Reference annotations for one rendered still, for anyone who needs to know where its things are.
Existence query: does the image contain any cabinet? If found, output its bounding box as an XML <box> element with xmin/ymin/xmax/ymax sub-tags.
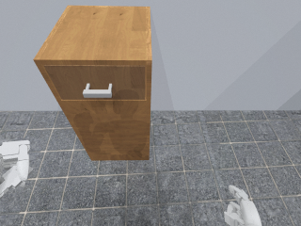
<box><xmin>33</xmin><ymin>5</ymin><xmax>152</xmax><ymax>161</ymax></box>

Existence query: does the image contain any right robot hand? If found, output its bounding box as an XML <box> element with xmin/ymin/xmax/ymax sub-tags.
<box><xmin>224</xmin><ymin>185</ymin><xmax>262</xmax><ymax>226</ymax></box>

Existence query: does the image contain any handle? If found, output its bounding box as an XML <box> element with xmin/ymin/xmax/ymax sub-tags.
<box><xmin>83</xmin><ymin>83</ymin><xmax>113</xmax><ymax>98</ymax></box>

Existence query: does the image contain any left robot hand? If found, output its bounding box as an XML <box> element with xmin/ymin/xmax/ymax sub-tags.
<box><xmin>0</xmin><ymin>140</ymin><xmax>33</xmax><ymax>200</ymax></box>

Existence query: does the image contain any drawer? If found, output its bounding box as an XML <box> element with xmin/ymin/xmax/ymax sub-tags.
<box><xmin>43</xmin><ymin>64</ymin><xmax>146</xmax><ymax>100</ymax></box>

